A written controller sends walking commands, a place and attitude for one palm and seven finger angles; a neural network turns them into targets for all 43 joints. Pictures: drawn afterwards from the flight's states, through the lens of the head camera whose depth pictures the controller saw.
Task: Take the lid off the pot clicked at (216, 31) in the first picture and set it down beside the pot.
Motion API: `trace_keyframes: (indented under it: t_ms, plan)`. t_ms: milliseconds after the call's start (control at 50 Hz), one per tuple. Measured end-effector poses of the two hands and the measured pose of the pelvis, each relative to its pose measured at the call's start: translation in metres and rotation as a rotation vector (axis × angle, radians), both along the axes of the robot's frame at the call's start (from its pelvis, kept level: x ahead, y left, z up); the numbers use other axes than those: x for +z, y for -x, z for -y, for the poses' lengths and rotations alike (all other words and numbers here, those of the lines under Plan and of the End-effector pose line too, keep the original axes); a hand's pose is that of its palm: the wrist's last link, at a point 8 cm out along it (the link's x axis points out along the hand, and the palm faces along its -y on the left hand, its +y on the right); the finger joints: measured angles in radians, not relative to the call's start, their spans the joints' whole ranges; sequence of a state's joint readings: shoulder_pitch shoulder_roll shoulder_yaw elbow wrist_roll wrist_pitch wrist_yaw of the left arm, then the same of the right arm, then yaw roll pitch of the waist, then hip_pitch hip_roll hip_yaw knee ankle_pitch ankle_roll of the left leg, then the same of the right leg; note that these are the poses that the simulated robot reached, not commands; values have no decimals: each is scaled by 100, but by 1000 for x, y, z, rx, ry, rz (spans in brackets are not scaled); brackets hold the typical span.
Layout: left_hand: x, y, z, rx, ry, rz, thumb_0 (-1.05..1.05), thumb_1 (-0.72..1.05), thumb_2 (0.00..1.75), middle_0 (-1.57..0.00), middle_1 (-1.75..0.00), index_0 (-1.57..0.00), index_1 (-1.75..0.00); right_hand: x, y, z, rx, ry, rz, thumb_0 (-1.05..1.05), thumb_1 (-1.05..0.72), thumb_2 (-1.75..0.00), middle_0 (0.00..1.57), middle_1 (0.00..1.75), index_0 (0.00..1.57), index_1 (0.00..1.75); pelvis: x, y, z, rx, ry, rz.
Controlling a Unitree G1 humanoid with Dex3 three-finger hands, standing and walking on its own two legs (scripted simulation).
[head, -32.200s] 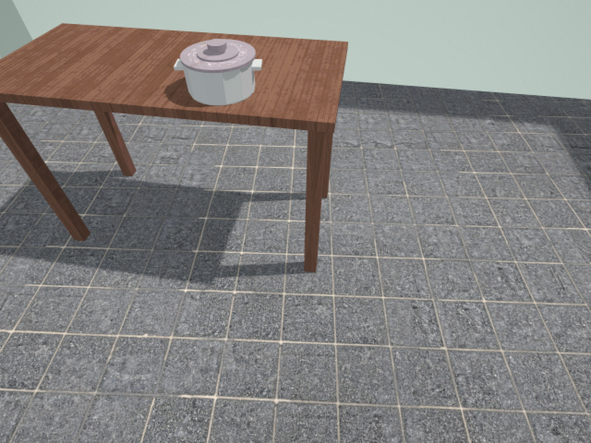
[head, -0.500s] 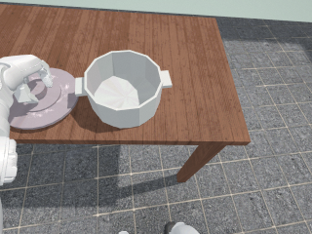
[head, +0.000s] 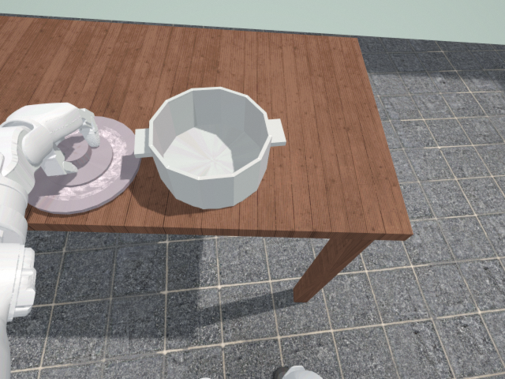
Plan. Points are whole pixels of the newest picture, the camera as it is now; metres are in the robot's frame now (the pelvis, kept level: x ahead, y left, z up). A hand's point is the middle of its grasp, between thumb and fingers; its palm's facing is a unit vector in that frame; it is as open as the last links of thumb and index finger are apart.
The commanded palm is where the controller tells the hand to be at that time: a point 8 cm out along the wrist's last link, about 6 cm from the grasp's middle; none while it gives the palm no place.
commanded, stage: open the fingers wide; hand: left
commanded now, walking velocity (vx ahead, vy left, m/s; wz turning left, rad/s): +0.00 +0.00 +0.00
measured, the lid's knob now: (73, 151) +0.49 +0.28 +0.02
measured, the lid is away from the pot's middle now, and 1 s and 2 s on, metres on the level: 0.24 0.24 0.24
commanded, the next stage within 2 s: raise the empty hand in 0.60 s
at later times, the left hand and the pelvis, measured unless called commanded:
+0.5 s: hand (64, 154) +0.46 +0.28 +0.05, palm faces -0.46 -0.05 -0.89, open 10.7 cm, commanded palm +0.48 +0.28 +0.10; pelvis +0.00 +0.00 +0.00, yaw +0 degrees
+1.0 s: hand (47, 142) +0.47 +0.29 +0.08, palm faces -0.43 -0.06 -0.90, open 11.0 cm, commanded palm +0.48 +0.28 +0.14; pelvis +0.00 +0.00 +0.00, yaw +0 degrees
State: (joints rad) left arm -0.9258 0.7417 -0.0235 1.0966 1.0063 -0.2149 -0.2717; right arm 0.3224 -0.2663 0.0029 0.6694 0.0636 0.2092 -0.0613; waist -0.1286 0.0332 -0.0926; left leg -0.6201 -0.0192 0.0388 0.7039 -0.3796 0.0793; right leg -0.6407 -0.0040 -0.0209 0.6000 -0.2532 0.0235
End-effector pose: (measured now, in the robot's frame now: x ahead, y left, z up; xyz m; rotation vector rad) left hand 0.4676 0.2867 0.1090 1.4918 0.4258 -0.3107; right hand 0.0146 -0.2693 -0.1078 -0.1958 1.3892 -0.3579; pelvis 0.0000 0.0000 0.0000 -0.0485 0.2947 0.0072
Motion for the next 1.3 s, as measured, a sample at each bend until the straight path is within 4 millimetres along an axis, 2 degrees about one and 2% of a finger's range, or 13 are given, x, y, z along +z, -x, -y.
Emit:
trace_keyframes:
  t_ms: [160,520,780,940,1060,1180,1300]
  plan:
    - [-1,1,1,-2,-6,-9,0,21,72,-52,-96,-50,-94,1,2,5,5,10,-13,0,-90,-89,20,30,21,30,0,0,2,3,-1,1]
    - [3,0,5,-18,3,2,0,4,61,-36,-90,-36,-90,1,15,6,-17,7,-41,0,-90,-89,20,30,21,30,1,-1,5,-1,-2,3]
    - [1,3,-5,4,9,-13,0,2,59,-35,-90,-34,-89,3,12,8,-14,16,-38,0,-90,-89,20,30,21,30,0,-1,3,-3,0,2]
    - [25,-1,-8,3,3,45,0,2,59,-35,-90,-34,-89,4,6,4,-9,14,-15,0,-90,-89,20,30,21,30,3,-3,0,5,2,15]
    - [29,-3,-6,13,-18,17,0,2,59,-35,-90,-34,-89,3,1,-1,-5,-7,-3,0,-90,-89,20,30,21,30,4,-3,-3,4,1,24]
    - [49,-8,-1,-7,9,65,0,2,59,-35,-90,-34,-89,5,-5,-6,-4,-10,25,0,-90,-89,20,30,21,30,7,-6,-4,6,-1,39]
    - [58,-10,-4,17,-36,57,0,2,59,-35,-90,-34,-89,6,-8,-8,2,-26,35,0,-90,-89,20,30,21,30,9,-7,-6,8,-2,45]
